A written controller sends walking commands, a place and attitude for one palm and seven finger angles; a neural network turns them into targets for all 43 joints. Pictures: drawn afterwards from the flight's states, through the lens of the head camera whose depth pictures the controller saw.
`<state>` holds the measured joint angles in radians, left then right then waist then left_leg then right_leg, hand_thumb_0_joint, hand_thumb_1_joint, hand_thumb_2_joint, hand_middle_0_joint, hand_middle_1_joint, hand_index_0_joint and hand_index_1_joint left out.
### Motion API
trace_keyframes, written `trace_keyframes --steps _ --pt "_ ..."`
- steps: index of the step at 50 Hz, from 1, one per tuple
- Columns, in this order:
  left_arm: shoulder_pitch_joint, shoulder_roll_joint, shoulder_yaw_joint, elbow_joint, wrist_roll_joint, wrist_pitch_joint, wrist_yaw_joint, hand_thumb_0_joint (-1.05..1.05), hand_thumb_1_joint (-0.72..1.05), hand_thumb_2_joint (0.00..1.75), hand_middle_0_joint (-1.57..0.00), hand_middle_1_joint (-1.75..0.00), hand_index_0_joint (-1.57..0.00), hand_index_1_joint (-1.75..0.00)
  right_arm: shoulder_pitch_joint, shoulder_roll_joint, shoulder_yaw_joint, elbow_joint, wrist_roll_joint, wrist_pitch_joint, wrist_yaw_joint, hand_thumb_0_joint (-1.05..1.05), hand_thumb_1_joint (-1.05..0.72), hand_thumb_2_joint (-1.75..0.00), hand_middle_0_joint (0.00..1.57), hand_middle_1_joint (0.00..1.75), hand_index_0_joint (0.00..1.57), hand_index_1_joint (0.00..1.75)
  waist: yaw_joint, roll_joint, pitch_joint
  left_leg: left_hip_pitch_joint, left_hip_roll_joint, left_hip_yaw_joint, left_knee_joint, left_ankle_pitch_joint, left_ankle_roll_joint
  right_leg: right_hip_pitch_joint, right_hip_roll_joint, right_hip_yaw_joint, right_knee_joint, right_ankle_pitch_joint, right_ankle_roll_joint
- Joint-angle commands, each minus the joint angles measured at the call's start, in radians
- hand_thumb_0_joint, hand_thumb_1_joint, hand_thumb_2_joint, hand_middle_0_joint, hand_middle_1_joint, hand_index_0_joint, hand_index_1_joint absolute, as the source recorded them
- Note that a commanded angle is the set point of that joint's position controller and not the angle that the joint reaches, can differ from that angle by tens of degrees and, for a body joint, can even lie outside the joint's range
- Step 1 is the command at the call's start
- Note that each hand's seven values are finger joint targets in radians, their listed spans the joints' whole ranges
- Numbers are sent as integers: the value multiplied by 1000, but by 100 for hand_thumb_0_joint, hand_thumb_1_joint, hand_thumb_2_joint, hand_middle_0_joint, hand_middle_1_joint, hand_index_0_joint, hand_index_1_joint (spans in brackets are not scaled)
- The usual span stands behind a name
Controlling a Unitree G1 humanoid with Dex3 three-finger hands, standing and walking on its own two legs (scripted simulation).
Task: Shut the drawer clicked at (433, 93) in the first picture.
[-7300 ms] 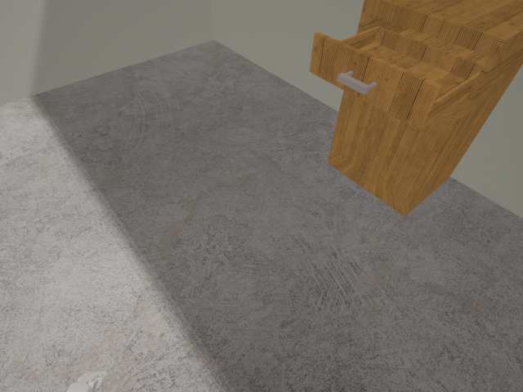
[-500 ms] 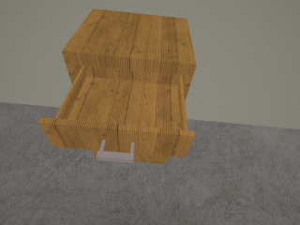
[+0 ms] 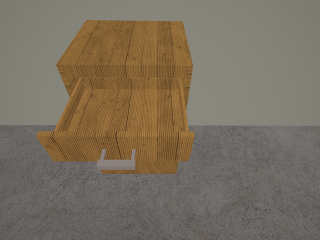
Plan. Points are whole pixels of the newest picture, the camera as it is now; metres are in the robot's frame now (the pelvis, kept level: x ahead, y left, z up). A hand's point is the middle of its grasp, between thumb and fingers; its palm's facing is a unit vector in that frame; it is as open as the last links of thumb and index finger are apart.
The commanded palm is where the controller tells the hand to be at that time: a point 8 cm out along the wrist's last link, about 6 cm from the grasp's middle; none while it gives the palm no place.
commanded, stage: come to a stop and stand still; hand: left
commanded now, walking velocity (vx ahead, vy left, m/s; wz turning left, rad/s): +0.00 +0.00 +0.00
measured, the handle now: (117, 158) +0.36 +0.15 -0.05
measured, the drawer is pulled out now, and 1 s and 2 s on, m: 0.30 0.30 0.30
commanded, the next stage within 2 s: look again from close up in 0.20 s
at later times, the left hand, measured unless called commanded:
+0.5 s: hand out of the picture +0.00 +0.16 -0.18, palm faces +0.03 -0.98 -0.21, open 7.4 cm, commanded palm none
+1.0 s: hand out of the picture +0.05 +0.20 -0.18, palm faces +0.01 -0.97 -0.23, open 7.4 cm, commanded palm none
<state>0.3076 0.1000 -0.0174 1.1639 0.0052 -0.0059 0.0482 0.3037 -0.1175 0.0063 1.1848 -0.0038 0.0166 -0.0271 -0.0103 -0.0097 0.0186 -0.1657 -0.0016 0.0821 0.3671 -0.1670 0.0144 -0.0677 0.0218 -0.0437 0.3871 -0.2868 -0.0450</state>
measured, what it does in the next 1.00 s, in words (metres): stands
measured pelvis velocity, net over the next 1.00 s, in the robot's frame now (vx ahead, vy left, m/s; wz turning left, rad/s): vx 0.03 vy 0.02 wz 0.00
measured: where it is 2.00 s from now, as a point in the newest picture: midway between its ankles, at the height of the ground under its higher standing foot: outside the picture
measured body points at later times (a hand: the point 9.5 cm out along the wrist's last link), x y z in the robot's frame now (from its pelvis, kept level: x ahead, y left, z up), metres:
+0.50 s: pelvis +0.01 -0.01 -0.01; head +0.03 -0.02 +0.44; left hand -0.01 +0.21 -0.16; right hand +0.01 -0.22 -0.18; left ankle +0.02 +0.11 -0.74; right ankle -0.05 -0.08 -0.74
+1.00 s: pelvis +0.03 +0.02 -0.01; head +0.05 +0.02 +0.44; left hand +0.05 +0.25 -0.16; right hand +0.08 -0.21 -0.17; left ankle +0.02 +0.11 -0.74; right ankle -0.05 -0.08 -0.74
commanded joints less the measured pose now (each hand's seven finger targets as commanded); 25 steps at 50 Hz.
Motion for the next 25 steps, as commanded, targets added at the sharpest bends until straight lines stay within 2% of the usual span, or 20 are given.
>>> trace_keyframes --steps 1,7,9,14,15,16,17,18,19,20,22,24,25 --pt "89 98 21 -14 4 -6 5 0 90 90 -20 -30 -20 -30 67 -72 -16 -19 -3 -10 -9 0 -90 -90 20 30 20 30 4 12 145 5 92 -114 -52 -17 -1 -192 -143 134 -148 -18 0" --pt "99 83 22 -13 1 -8 4 0 90 90 -20 -30 -20 -30 92 -60 -17 -18 -3 -14 -13 0 -90 -90 20 30 20 30 4 4 119 9 95 -115 -38 12 -1 -182 -140 132 -140 5 -2" --pt "105 78 21 -12 0 -11 4 0 90 90 -20 -30 -20 -30 97 -58 -16 -16 -3 -19 -14 0 -90 -90 20 30 20 30 5 8 89 23 101 -116 -35 50 1 -160 -140 126 -130 54 -1" --pt "113 71 19 -10 0 -15 5 0 90 90 -20 -30 -20 -30 102 -58 -14 -12 -2 -23 -18 0 -90 -90 20 30 20 30 4 1 66 31 109 -116 -24 105 2 -130 -135 119 -113 138 1" --pt "52 256 13 -145 4 -42 -3 0 90 90 -20 -30 -20 -30 0 -122 -48 -179 -36 -24 6 0 -90 -90 20 30 20 30 -29 17 136 -21 23 -163 45 145 40 -252 -89 118 -17 113 -31" --pt "66 175 24 -119 6 -34 -1 0 90 90 -20 -30 -20 -30 14 -123 -50 -148 -25 -45 0 0 -90 -90 20 30 20 30 14 86 106 -36 111 -141 67 18 23 -268 -135 128 -7 -38 -31" --pt "83 136 16 -99 6 -37 1 0 90 90 -20 -30 -20 -30 16 -81 -40 -130 -21 -46 -1 0 -90 -90 20 30 20 30 8 66 65 -44 97 -144 82 8 22 -230 -137 150 -36 22 -36" --pt "94 131 9 -108 4 -40 0 0 90 90 -20 -30 -20 -30 36 -65 -35 -137 -15 -41 0 0 -90 -90 20 30 20 30 4 36 31 -35 82 -139 105 -6 18 -209 -154 163 -58 31 -37" --pt "92 130 12 -108 4 -42 2 0 90 90 -20 -30 -20 -30 33 -65 -34 -140 -13 -35 3 0 -90 -90 20 30 20 30 1 -3 18 -40 71 -129 131 -13 13 -209 -166 182 -75 32 -35" --pt "81 148 13 -111 7 -44 3 0 90 90 -20 -30 -20 -30 42 -72 -30 -144 -16 -34 4 0 -90 -90 20 30 20 30 -4 -52 -6 -42 68 -112 147 -7 11 -174 -174 188 -59 118 -37" --pt "61 133 19 -117 5 -43 6 0 90 90 -20 -30 -20 -30 32 -79 -31 -143 -16 -29 5 0 -90 -90 20 30 20 30 -10 -59 25 -65 63 -105 165 -17 9 -180 -182 174 -50 148 -41" --pt "50 137 21 -123 6 -39 8 0 90 90 -20 -30 -20 -30 29 -90 -30 -138 -13 -27 4 0 -90 -90 20 30 20 30 -13 -18 45 -57 72 -107 160 19 11 -189 -169 149 -26 200 -33" --pt "56 143 19 -126 8 -38 8 0 90 90 -20 -30 -20 -30 28 -97 -27 -136 -15 -30 4 0 -90 -90 20 30 20 30 -2 -30 23 -45 80 -99 158 77 16 -153 -159 137 5 320 -27"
